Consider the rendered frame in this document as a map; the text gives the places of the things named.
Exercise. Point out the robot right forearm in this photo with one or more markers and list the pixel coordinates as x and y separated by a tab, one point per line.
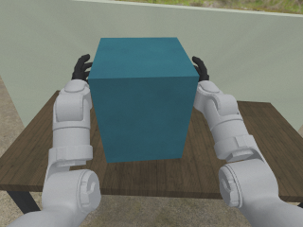
221	111

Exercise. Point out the robot left forearm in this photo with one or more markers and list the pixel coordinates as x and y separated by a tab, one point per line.
71	125

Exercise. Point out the left robot upper arm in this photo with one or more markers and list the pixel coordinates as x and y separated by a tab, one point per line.
68	197

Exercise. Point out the left robot hand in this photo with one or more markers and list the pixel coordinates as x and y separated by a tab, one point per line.
80	67

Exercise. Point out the right robot hand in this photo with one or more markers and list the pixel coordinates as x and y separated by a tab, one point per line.
201	69

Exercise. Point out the carton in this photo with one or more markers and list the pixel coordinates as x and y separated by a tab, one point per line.
143	90

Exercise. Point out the right robot upper arm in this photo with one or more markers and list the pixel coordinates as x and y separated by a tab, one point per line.
251	187

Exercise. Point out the table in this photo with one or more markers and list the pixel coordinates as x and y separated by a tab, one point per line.
194	176

